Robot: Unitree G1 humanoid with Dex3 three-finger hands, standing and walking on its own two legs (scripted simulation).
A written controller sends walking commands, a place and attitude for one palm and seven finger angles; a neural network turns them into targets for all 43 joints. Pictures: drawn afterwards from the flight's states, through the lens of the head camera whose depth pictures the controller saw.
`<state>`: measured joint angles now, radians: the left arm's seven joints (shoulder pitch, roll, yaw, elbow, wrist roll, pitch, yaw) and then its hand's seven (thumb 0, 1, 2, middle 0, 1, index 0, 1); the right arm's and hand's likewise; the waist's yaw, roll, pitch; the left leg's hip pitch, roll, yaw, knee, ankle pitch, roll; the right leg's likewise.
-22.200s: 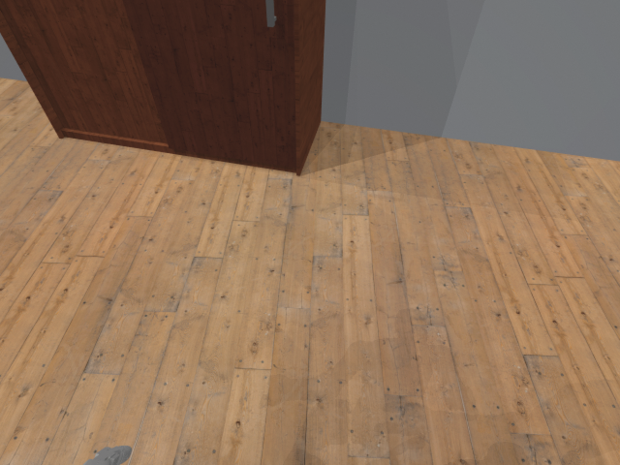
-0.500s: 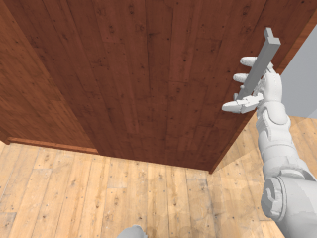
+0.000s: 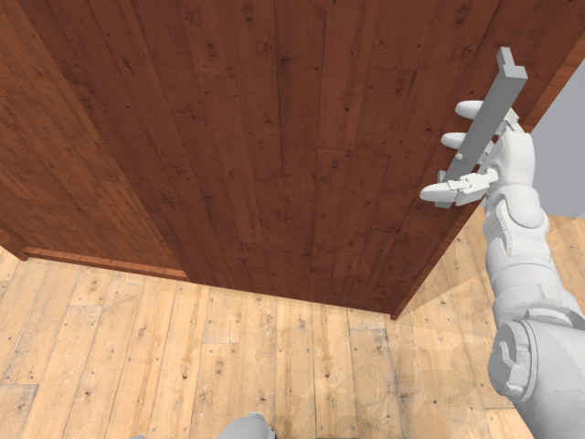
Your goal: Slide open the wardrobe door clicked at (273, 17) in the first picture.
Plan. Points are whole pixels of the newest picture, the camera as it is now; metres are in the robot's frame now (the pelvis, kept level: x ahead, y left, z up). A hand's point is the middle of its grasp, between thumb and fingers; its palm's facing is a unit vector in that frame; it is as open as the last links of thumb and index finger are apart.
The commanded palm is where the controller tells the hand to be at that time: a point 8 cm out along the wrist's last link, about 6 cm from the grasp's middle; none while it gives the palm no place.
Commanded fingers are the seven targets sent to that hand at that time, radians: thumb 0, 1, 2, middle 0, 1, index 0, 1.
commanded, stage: grip the handle and tug to test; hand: right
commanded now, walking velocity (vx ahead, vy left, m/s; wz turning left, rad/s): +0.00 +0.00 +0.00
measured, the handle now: (469, 138) +0.53 -0.15 +0.11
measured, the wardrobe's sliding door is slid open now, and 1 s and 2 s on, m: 0.00 0.00 0.00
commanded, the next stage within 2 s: tug the door sideways, standing still in 1.44 s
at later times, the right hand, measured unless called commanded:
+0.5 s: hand (456, 157) +0.48 -0.13 +0.12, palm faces -0.01 +1.00 +0.00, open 8.8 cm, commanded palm +0.45 -0.18 +0.12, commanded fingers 0.00 -0.67 -0.80 0.43 1.37 0.43 1.37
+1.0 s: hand (456, 158) +0.48 -0.13 +0.12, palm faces +0.00 +1.00 +0.00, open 5.5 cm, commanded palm +0.45 -0.18 +0.12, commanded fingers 0.00 -0.90 -0.90 0.45 1.40 0.45 1.40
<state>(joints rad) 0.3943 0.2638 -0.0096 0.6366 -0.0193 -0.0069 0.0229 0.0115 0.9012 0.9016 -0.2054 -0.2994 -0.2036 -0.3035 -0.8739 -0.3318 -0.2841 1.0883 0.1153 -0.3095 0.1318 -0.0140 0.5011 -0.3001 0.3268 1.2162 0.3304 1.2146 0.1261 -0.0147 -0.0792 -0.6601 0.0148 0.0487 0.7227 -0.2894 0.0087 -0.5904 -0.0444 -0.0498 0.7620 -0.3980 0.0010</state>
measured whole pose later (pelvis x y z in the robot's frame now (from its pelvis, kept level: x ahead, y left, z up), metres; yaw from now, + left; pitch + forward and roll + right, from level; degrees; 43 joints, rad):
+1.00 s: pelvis +0.01 +0.00 +0.00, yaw +0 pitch +12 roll +0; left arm 0.39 0.26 0.00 0.64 -0.01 0.00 0.02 0.01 0.90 0.90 -0.20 -0.30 -0.20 -0.30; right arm -0.82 -0.30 -0.25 1.02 0.13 -0.30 0.10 0.01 -0.73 -0.83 0.41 1.40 0.40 1.40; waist 0.11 -0.02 -0.09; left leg -0.63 0.02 0.05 0.72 -0.30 0.01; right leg -0.56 -0.04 -0.05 0.74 -0.40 0.01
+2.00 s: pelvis +0.04 -0.01 +0.01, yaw -3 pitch +12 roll +1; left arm 0.32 0.22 0.02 0.66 0.01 -0.02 -0.01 0.01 0.90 0.90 -0.20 -0.30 -0.20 -0.30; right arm -0.69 -0.14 -0.07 0.77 0.14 -0.18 -0.03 0.02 -0.73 -0.83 0.32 1.40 0.32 1.40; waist 0.02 -0.04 -0.11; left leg -0.53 0.03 0.08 0.68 -0.33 0.00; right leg -0.48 -0.01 0.02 0.71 -0.42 0.00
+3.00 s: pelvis +0.06 +0.09 +0.02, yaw -2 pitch -2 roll +1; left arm 0.09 0.23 0.04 0.62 -0.02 -0.02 0.03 0.01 0.90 0.90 -0.20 -0.30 -0.20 -0.30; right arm -0.66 -0.22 -0.01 0.54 0.13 -0.09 -0.13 0.02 -0.76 -0.86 0.34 1.39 0.19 1.40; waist -0.11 -0.04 0.24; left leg -0.52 0.01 0.01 1.14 -0.48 -0.01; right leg -0.27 -0.17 -0.10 0.63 -0.31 0.07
